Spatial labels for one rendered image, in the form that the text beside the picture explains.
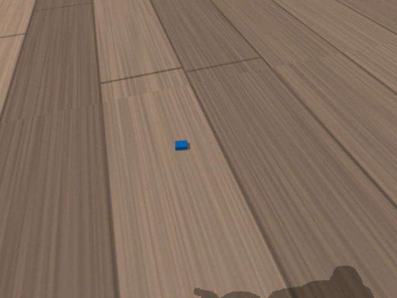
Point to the small box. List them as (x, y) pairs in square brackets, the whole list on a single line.
[(181, 145)]

